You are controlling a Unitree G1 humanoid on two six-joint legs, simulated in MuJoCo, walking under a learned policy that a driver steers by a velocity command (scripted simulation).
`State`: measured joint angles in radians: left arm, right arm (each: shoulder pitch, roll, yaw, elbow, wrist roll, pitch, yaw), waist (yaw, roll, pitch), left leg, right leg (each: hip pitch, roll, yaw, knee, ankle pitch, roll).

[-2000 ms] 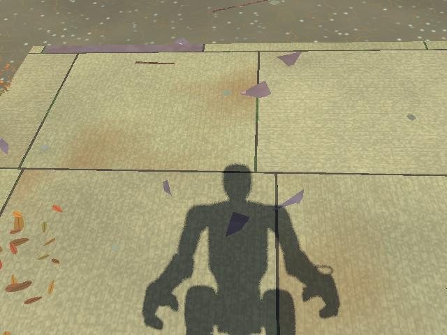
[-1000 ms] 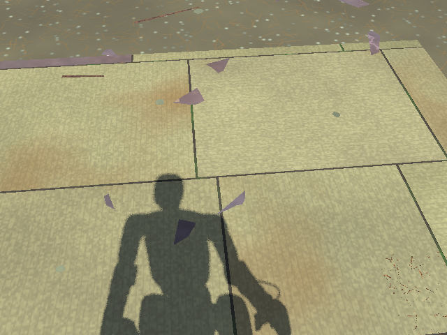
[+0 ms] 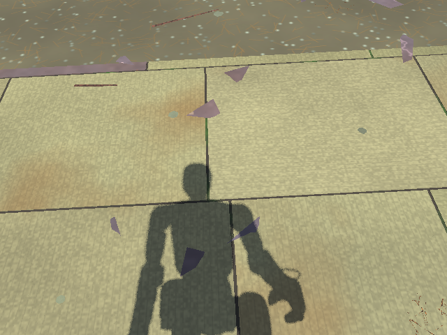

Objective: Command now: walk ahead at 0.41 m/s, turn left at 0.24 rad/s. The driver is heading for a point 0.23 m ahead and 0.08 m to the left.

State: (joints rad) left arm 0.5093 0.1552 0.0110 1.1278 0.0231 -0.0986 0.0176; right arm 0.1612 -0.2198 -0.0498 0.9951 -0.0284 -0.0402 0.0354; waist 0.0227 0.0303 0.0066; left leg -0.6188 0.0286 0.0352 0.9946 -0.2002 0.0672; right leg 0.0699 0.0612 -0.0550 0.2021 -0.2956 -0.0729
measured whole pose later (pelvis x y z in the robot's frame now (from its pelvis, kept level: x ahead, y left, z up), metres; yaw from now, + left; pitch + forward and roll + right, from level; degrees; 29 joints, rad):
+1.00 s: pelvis +0.23 -0.01 +0.00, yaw +3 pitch -1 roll +0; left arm 0.31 0.12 -0.01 1.16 0.01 -0.02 0.05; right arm 0.31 -0.14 0.00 1.12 -0.01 -0.02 -0.04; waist 0.00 0.00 0.03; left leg -0.14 -0.04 0.07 0.37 -0.22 0.06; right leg -0.11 0.01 -0.03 0.38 -0.24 -0.02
